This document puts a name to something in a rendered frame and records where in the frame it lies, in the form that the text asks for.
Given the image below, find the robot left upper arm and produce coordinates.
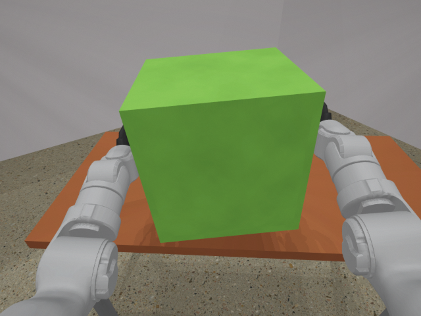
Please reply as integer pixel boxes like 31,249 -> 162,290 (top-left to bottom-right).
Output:
0,236 -> 118,316

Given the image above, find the robot left forearm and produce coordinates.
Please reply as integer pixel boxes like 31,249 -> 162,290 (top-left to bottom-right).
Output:
36,145 -> 139,292

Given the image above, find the robot right upper arm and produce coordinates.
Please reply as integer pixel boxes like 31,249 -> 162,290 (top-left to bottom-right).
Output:
342,211 -> 421,316

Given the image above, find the robot left hand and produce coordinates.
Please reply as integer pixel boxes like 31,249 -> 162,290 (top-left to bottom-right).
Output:
116,125 -> 130,146

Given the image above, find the robot right hand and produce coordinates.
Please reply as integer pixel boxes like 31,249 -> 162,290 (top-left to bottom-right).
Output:
320,103 -> 332,122

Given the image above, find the table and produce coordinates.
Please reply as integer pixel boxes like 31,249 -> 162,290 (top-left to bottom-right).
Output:
25,132 -> 421,316

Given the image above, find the robot right forearm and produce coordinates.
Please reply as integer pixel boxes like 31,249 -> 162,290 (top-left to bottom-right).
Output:
314,120 -> 421,222

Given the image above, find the carton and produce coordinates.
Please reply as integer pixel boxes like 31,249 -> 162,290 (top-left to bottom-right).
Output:
119,47 -> 326,243

